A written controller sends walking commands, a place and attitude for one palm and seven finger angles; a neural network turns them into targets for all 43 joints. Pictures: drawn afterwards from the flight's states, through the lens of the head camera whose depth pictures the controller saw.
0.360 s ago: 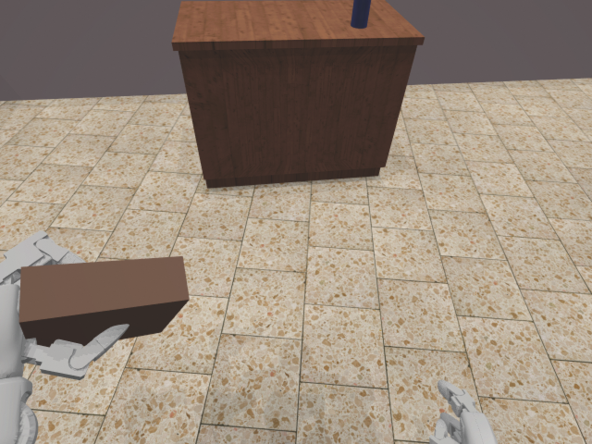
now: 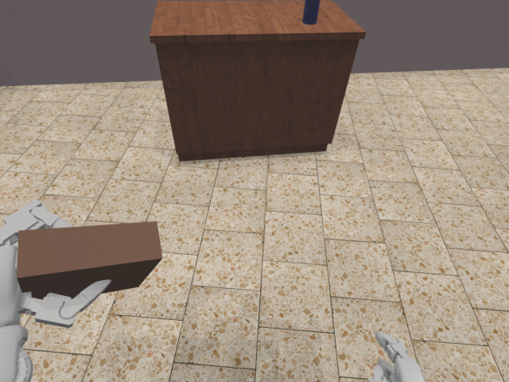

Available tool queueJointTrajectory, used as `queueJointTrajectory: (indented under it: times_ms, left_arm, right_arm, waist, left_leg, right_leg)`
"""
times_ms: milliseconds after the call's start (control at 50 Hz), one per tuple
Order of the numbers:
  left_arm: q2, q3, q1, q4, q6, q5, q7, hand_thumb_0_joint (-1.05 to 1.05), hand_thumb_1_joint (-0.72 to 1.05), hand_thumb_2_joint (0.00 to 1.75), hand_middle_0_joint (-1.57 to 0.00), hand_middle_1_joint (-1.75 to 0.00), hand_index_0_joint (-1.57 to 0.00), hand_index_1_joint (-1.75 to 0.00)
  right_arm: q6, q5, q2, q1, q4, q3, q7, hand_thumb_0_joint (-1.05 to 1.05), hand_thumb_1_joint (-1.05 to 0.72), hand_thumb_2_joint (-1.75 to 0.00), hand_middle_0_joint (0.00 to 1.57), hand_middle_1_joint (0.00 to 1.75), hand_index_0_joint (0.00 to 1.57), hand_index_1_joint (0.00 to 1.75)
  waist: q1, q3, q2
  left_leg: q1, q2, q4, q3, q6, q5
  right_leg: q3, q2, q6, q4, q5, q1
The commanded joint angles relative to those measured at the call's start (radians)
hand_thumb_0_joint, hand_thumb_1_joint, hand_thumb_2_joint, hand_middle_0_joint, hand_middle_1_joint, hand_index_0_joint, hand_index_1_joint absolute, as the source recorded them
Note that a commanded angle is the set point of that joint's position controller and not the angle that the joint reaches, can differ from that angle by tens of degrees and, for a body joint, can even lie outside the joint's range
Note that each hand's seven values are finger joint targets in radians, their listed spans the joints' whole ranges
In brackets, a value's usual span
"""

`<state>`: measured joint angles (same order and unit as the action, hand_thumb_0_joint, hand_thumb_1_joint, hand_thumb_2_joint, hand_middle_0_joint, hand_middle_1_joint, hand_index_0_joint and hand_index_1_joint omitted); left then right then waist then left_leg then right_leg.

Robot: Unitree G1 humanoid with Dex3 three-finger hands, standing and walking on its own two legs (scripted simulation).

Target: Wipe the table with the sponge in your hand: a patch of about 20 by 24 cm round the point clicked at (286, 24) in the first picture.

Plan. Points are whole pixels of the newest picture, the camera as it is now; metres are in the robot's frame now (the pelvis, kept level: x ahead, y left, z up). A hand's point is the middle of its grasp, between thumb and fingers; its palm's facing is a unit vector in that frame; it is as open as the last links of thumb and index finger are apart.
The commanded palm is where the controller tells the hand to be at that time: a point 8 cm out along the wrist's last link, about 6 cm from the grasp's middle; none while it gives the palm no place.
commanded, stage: look at it before walking up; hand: left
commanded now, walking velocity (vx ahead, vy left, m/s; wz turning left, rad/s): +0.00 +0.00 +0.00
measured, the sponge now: (111, 262) +0.23 +0.20 +0.14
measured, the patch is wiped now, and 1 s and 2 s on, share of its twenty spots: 0.00 0.00 0.00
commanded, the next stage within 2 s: walk to a spot facing it in 0.04 s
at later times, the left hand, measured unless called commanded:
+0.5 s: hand (70, 248) +0.23 +0.25 +0.16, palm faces +0.47 -0.80 -0.38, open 9.0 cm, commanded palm +0.18 +0.28 +0.18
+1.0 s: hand (148, 166) +0.37 +0.19 +0.16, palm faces +0.42 -0.76 -0.50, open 9.0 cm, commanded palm +0.31 +0.23 +0.18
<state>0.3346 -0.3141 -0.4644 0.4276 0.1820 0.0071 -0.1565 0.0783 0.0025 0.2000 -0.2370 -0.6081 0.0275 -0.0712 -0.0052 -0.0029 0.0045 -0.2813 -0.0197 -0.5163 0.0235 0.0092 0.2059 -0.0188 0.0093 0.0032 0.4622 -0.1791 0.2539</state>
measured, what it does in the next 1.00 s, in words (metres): walks ahead: right foot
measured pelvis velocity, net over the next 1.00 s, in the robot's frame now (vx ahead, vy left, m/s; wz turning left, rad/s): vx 0.16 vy -0.05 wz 0.06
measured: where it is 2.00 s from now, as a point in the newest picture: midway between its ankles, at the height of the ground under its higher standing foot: (280, 328)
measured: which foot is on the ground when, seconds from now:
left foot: down 0.00-0.98, up 1.00-1.00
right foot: down 0.00-0.64, up 0.66-0.94, down 0.96-1.00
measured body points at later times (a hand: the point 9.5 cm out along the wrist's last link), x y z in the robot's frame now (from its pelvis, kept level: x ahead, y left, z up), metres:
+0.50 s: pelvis +0.03 -0.01 -0.01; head +0.01 +0.00 +0.44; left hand +0.20 +0.29 +0.18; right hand +0.18 -0.23 -0.10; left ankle +0.04 +0.12 -0.73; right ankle +0.05 -0.12 -0.74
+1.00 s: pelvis +0.16 -0.05 -0.02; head +0.19 -0.07 +0.43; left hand +0.34 +0.23 +0.19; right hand +0.33 -0.25 -0.13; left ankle +0.08 +0.11 -0.72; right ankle +0.24 -0.14 -0.74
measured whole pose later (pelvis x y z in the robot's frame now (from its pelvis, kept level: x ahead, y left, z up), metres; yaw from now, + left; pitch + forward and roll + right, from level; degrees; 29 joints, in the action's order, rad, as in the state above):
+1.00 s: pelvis +0.16 -0.05 -0.02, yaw +3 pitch -2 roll +0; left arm 0.40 -0.37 -0.45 0.50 0.20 0.00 -0.14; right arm 0.09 0.00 0.15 -0.23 -0.61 0.02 -0.06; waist 0.01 -0.07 0.04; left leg -0.23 -0.16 -0.80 -0.08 0.02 0.47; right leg -0.20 -0.06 -0.04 0.65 -0.21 0.38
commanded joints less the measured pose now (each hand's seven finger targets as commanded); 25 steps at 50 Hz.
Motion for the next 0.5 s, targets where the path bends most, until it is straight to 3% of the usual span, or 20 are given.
queueJointTrajectory:
  times_ms: [0, 140, 220, 240, 300, 320, 360, 380, 400, 420, 440, 460, 480]
  left_arm:
    - [0.156, -0.094, 0.090, 0.218, 0.065, 0.007, -0.016, 0.00, 0.10, 1.30, -1.20, -1.60, -1.20, -1.60]
    - [0.158, -0.095, 0.103, 0.230, 0.069, 0.005, -0.017, 0.00, 0.10, 1.30, -1.20, -1.60, -1.20, -1.60]
    - [0.166, -0.104, 0.112, 0.250, 0.059, -0.002, -0.025, 0.00, 0.10, 1.30, -1.20, -1.60, -1.20, -1.60]
    - [0.160, -0.097, 0.121, 0.265, 0.057, -0.005, -0.028, 0.00, 0.10, 1.30, -1.20, -1.60, -1.20, -1.60]
    - [0.160, -0.114, 0.099, 0.253, 0.061, -0.002, -0.032, 0.00, 0.10, 1.30, -1.20, -1.60, -1.20, -1.60]
    - [0.160, -0.119, 0.094, 0.241, 0.062, -0.001, -0.030, 0.00, 0.10, 1.30, -1.20, -1.60, -1.20, -1.60]
    - [0.145, -0.106, 0.069, 0.215, 0.060, -0.003, -0.023, 0.00, 0.10, 1.30, -1.20, -1.60, -1.20, -1.60]
    - [0.137, -0.094, 0.078, 0.213, 0.060, -0.005, -0.019, 0.00, 0.10, 1.30, -1.20, -1.60, -1.20, -1.60]
    - [0.147, -0.097, 0.095, 0.221, 0.062, -0.006, -0.019, 0.00, 0.10, 1.30, -1.20, -1.60, -1.20, -1.60]
    - [0.161, -0.104, 0.114, 0.225, 0.063, -0.008, -0.019, 0.00, 0.10, 1.30, -1.20, -1.60, -1.20, -1.60]
    - [0.173, -0.105, 0.124, 0.228, 0.067, -0.007, -0.020, 0.00, 0.10, 1.30, -1.20, -1.60, -1.20, -1.60]
    - [0.191, -0.118, 0.127, 0.223, 0.072, -0.002, -0.026, 0.00, 0.10, 1.30, -1.20, -1.60, -1.20, -1.60]
    - [0.212, -0.132, 0.150, 0.245, 0.080, -0.001, -0.033, 0.00, 0.10, 1.30, -1.20, -1.60, -1.20, -1.60]
  right_arm:
    - [0.051, -0.004, 0.120, 0.103, 0.159, -0.044, -0.009, 0.00, -0.90, -0.90, 0.20, 0.30, 0.20, 0.30]
    - [0.054, -0.005, 0.120, 0.105, 0.158, -0.044, -0.009, 0.00, -0.90, -0.90, 0.20, 0.30, 0.20, 0.30]
    - [0.043, -0.013, 0.130, 0.105, 0.161, -0.054, -0.019, 0.00, -0.90, -0.90, 0.20, 0.30, 0.20, 0.30]
    - [0.041, -0.017, 0.126, 0.104, 0.160, -0.051, -0.022, 0.00, -0.90, -0.90, 0.20, 0.30, 0.20, 0.30]
    - [0.040, -0.021, 0.129, 0.093, 0.146, -0.053, -0.026, 0.00, -0.90, -0.90, 0.20, 0.30, 0.20, 0.30]
    - [0.040, -0.018, 0.129, 0.095, 0.146, -0.055, -0.027, 0.00, -0.90, -0.90, 0.20, 0.30, 0.20, 0.30]
    - [0.035, -0.019, 0.126, 0.095, 0.148, -0.052, -0.024, 0.00, -0.90, -0.90, 0.20, 0.30, 0.20, 0.30]
    - [0.033, -0.019, 0.124, 0.095, 0.148, -0.052, -0.022, 0.00, -0.90, -0.90, 0.20, 0.30, 0.20, 0.30]
    - [0.032, -0.020, 0.122, 0.092, 0.147, -0.052, -0.020, 0.00, -0.90, -0.90, 0.20, 0.30, 0.20, 0.30]
    - [0.033, -0.021, 0.123, 0.095, 0.148, -0.054, -0.019, 0.00, -0.90, -0.90, 0.20, 0.30, 0.20, 0.30]
    - [0.034, -0.019, 0.110, 0.094, 0.146, -0.051, -0.017, 0.00, -0.90, -0.90, 0.20, 0.30, 0.20, 0.30]
    - [0.038, -0.012, 0.102, 0.087, 0.136, -0.052, -0.014, 0.00, -0.90, -0.90, 0.20, 0.30, 0.20, 0.30]
    - [0.044, -0.010, 0.106, 0.111, 0.137, -0.051, -0.012, 0.00, -0.90, -0.90, 0.20, 0.30, 0.20, 0.30]
  waist:
    - [0.005, 0.069, 0.044]
    - [0.003, 0.080, 0.057]
    - [0.013, 0.050, 0.073]
    - [0.018, 0.032, 0.080]
    - [0.021, 0.065, 0.135]
    - [0.020, 0.069, 0.153]
    - [0.020, 0.029, 0.176]
    - [0.019, 0.005, 0.158]
    - [0.019, 0.003, 0.110]
    - [0.017, -0.003, 0.038]
    - [0.012, -0.008, -0.085]
    - [0.010, 0.017, -0.187]
    - [-0.004, 0.022, -0.187]
  left_leg:
    - [-0.072, -0.050, 0.129, 0.033, -0.024, 0.086]
    - [-0.085, -0.060, 0.149, 0.049, -0.030, 0.131]
    - [-0.138, -0.066, 0.135, 0.079, -0.064, 0.438]
    - [-0.143, -0.078, 0.135, 0.102, -0.073, 0.431]
    - [-0.112, -0.141, 0.148, 0.195, -0.108, 0.360]
    - [-0.115, -0.156, 0.161, 0.216, -0.115, 0.388]
    - [-0.191, -0.165, 0.181, 0.232, -0.121, 0.463]
    - [-0.227, -0.150, 0.158, 0.203, -0.112, 0.459]
    - [-0.256, -0.125, 0.101, 0.154, -0.095, 0.428]
    - [-0.296, -0.081, 0.009, 0.082, -0.072, 0.398]
    - [-0.362, -0.031, -0.122, 0.007, -0.051, 0.336]
    - [-0.366, -0.003, -0.287, -0.075, -0.027, 0.248]
    - [-0.389, -0.019, -0.369, -0.073, -0.015, 0.270]
  right_leg:
    - [0.073, -0.058, -0.005, -0.101, -0.114, -0.061]
    - [0.058, -0.055, -0.005, -0.080, -0.136, -0.084]
    - [0.079, -0.072, -0.038, -0.048, -0.426, -0.011]
    - [0.070, -0.070, -0.045, -0.022, -0.413, 0.000]
    - [0.014, -0.043, -0.038, 0.099, -0.319, -0.012]
    - [-0.006, -0.034, -0.032, 0.121, -0.328, -0.009]
    - [-0.012, -0.028, -0.034, 0.114, -0.354, -0.032]
    - [0.000, -0.038, -0.043, 0.087, -0.362, -0.049]
    - [0.042, -0.070, -0.061, 0.042, -0.390, -0.072]
    - [0.136, -0.123, -0.094, -0.018, -0.448, -0.087]
    - [0.279, -0.209, -0.137, -0.100, -0.499, -0.133]
    - [0.419, -0.318, -0.188, -0.162, -0.444, -0.177]
    - [0.469, -0.379, -0.234, -0.176, -0.331, -0.205]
